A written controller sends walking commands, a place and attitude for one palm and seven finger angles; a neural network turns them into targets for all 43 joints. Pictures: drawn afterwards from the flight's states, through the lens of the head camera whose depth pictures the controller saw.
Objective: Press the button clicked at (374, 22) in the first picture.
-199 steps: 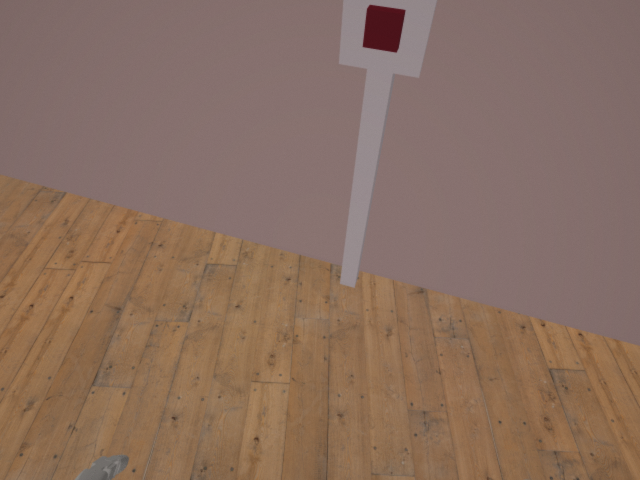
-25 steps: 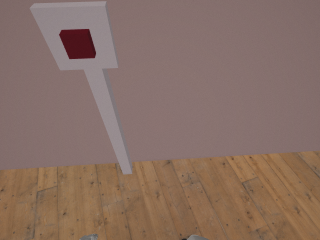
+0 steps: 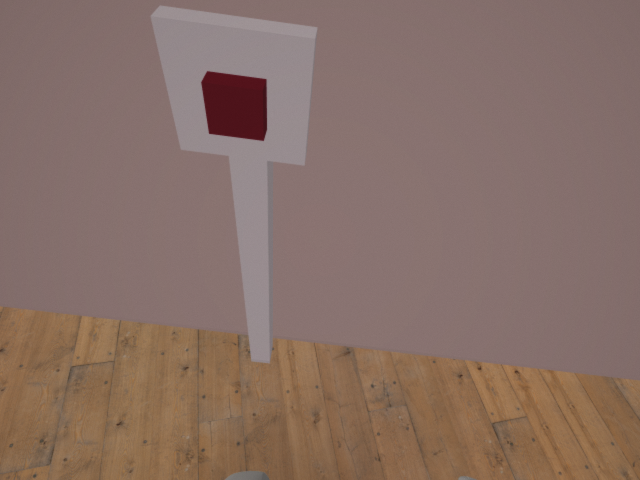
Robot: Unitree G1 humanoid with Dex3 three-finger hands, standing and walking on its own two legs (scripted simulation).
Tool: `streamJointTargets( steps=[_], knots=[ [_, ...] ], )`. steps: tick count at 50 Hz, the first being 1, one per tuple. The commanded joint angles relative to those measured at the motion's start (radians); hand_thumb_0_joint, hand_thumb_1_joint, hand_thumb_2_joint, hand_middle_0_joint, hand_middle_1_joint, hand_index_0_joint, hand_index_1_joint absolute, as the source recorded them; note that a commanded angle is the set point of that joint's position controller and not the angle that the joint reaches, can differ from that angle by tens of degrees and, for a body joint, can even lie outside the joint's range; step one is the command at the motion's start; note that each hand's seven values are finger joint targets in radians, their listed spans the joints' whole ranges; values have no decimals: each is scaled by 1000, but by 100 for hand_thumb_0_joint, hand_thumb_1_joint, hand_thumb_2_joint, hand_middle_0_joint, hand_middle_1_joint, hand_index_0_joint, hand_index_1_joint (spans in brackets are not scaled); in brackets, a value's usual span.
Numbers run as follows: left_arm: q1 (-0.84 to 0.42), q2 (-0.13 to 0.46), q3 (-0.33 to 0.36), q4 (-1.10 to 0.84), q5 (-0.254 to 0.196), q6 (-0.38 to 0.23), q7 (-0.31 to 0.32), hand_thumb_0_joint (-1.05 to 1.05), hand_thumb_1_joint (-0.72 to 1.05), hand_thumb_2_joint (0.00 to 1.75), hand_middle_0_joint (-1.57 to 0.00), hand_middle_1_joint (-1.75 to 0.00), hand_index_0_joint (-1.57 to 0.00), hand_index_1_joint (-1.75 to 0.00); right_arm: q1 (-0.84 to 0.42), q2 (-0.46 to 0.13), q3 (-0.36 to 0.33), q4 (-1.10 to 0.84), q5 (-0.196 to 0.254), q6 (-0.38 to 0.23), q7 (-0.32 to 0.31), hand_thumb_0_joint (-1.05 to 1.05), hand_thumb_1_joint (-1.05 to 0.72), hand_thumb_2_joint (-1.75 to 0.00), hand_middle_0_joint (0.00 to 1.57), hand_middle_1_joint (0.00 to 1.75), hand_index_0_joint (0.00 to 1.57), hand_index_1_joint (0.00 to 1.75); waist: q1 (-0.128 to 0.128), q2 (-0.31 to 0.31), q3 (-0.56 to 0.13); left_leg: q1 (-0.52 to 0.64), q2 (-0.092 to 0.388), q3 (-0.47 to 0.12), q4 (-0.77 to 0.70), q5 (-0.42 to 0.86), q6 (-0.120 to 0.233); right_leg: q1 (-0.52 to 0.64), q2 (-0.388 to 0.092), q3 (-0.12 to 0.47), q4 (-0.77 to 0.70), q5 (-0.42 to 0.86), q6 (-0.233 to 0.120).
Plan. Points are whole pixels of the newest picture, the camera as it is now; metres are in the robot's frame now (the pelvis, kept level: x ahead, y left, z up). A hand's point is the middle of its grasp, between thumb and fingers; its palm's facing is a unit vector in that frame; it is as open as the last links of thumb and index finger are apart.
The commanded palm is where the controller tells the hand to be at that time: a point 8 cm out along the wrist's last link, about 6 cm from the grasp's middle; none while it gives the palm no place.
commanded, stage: come to a stop and stand still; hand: left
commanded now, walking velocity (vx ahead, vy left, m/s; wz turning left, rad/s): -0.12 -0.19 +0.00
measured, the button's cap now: (237, 105) +0.49 +0.18 +0.19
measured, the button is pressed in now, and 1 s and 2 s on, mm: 0 0 0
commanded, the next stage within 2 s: look again from close up in 1.24 s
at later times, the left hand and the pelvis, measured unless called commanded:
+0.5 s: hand out of the picture -0.08 +0.16 -0.16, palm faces +0.04 -0.98 -0.22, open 7.4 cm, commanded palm none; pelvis -0.08 -0.01 +0.01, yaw -2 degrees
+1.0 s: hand out of the picture -0.12 +0.17 -0.18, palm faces +0.07 -0.99 -0.12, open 7.4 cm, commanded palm none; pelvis -0.07 +0.03 +0.01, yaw -1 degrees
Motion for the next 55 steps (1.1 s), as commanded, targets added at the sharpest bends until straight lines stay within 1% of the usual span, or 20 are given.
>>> streamJointTargets(
  steps=[1, 7, 14, 19, 20, 21, 22, 23, 25, 27, 33, 36, 38, 40, 41, 42, 44, 48, 51, 55],
  knots=[
    [74, 94, 28, -47, 7, -5, -1, 0, 90, 90, -20, -30, -20, -30, 56, -172, -31, -38, -4, -10, -23, 0, -90, -90, 20, 30, 20, 30, -38, 141, -110, 129, 310, -257, -250, 577, 109, -126, 13, 126, 357, 2, 9],
    [105, 100, 38, -51, 11, 15, -15, 0, 90, 90, -20, -30, -20, -30, 100, -157, -37, -30, 3, -22, -26, 0, -90, -90, 20, 30, 20, 30, -52, 164, -158, 171, 272, -247, -350, 207, 60, -144, 6, 147, 337, 128, 41],
    [109, 62, 8, -35, 10, 18, -28, 0, 90, 90, -20, -30, -20, -30, 142, -188, -53, 13, -14, -5, -4, 0, -90, -90, 20, 30, 20, 30, -77, 234, -111, 108, 241, -282, -496, -282, 26, 30, 15, 27, -64, -1, 6],
    [284, 35, -2, 45, -3, 6, -24, 0, 90, 90, -20, -30, -20, -30, 144, -195, -59, 46, -17, 9, 6, 0, -90, -90, 20, 30, 20, 30, -15, 212, -88, -14, 153, -188, -539, -334, -71, 300, 75, -66, -455, 112, -39],
    [326, 49, 0, 61, 1, 2, -20, 0, 90, 90, -20, -30, -20, -30, 144, -168, -55, 51, -11, 14, 8, 0, -90, -90, 20, 30, 20, 30, -2, 151, -67, -62, 105, -136, -491, -328, -113, 356, 59, -53, -558, 145, -45],
    [324, 92, 5, 58, 11, -4, -12, 0, 90, 90, -20, -30, -20, -30, 155, -118, -46, 54, 0, 19, 11, 0, -90, -90, 20, 30, 20, 30, -6, 16, -34, -122, 43, -77, -340, -296, -143, 330, -60, 85, -678, 25, -78],
    [269, 151, 10, 37, 18, -10, -6, 0, 90, 90, -20, -30, -20, -30, 162, -48, -32, 43, 6, 24, 11, 0, -90, -90, 20, 30, 20, 30, -28, -195, 26, -131, -32, -23, -81, -200, -149, 147, -259, 342, -834, -251, -146],
    [118, 169, 2, -18, 16, -8, -2, 0, 90, 90, -20, -30, -20, -30, 155, -84, -43, 35, -6, 34, 11, 0, -90, -90, 20, 30, 20, 30, -52, -164, 127, -140, -16, -78, 118, -180, -128, -73, -360, 403, -880, -290, -193],
    [-43, 138, 3, -59, 2, -39, 1, 0, 90, 90, -20, -30, -20, -30, 227, -92, -51, 81, -12, 49, 28, 0, -90, -90, 20, 30, 20, 30, -111, -134, 127, -73, 6, -115, 338, -55, -112, -197, -281, 293, -871, -217, -158],
    [-34, 91, -14, -47, 0, -61, -7, 0, 90, 90, -20, -30, -20, -30, 319, -75, -46, 103, -10, 34, 36, 0, -90, -90, 20, 30, 20, 30, -135, -92, 117, -105, 14, -83, 389, 3, -117, -107, -197, 164, -789, -20, -103],
    [219, 64, -12, 46, 5, -82, -10, 0, 90, 90, -20, -30, -20, -30, 213, -68, -31, 64, -15, -5, 27, 0, -90, -90, 20, 30, 20, 30, -6, -110, 77, -233, 63, -60, 208, -77, -124, 208, -246, 223, -702, 68, -151],
    [232, 72, -2, 62, 14, -83, -11, 0, 90, 90, -20, -30, -20, -30, 195, -46, -23, 59, -8, -21, 24, 0, -90, -90, 20, 30, 20, 30, 10, -146, 35, -151, 52, -45, 45, -176, -112, 247, -260, 238, -647, 197, -179],
    [198, 71, -2, 63, 10, -79, -12, 0, 90, 90, -20, -30, -20, -30, 253, -25, -11, 88, -3, -29, 16, 0, -90, -90, 20, 30, 20, 30, -20, -139, -3, 6, 33, -32, -102, -101, -106, 192, -215, 184, -580, 288, -153],
    [169, 31, -12, 63, -5, -72, -13, 0, 90, 90, -20, -30, -20, -30, 358, -38, -1, 144, 3, -51, 1, 0, -90, -90, 20, 30, 20, 30, -56, -8, -60, 246, 48, -57, -249, 122, -88, 83, -113, 96, -439, 355, -81],
    [183, 4, -19, 59, -7, -68, -15, 0, 90, 90, -20, -30, -20, -30, 395, -83, -9, 161, 2, -58, -6, 0, -90, -90, 20, 30, 20, 30, -60, 128, -106, 328, 140, -144, -219, 248, -54, 24, -64, 49, -358, 312, -51],
    [175, -25, -26, 53, -7, -62, -13, 0, 90, 90, -20, -30, -20, -30, 391, -119, -12, 160, 1, -53, -13, 0, -90, -90, 20, 30, 20, 30, -55, 213, -95, 288, 233, -218, -251, 255, -8, 5, -38, -3, -332, 190, -22],
    [122, -36, -31, 60, 2, -45, -12, 0, 90, 90, -20, -30, -20, -30, 334, -113, -6, 162, -2, -43, -21, 0, -90, -90, 20, 30, 20, 30, -58, 273, 2, 173, 233, -230, -334, 181, 13, 20, -28, -27, -297, 148, -5],
    [189, -16, -38, 107, -3, -48, -15, 0, 90, 90, -20, -30, -20, -30, 267, -64, 16, 156, 7, -46, -34, 0, -90, -90, 20, 30, 20, 30, -27, 150, 32, 139, 142, -114, -240, 384, -26, 125, -65, 28, -423, 376, -15],
    [188, 0, -43, 122, -4, -51, -8, 0, 90, 90, -20, -30, -20, -30, 274, -66, 14, 160, 9, -43, -31, 0, -90, -90, 20, 30, 20, 30, -43, 47, 8, 181, 110, -88, -206, 438, -51, 158, -82, 37, -436, 543, -20],
    [160, 21, -41, 107, -7, -53, -4, 0, 90, 90, -20, -30, -20, -30, 281, -84, 13, 172, 7, -46, -29, 0, -90, -90, 20, 30, 20, 30, -47, 36, -65, 245, 110, -81, -206, 500, -52, 195, -90, 27, -426, 586, -20]
  ],
)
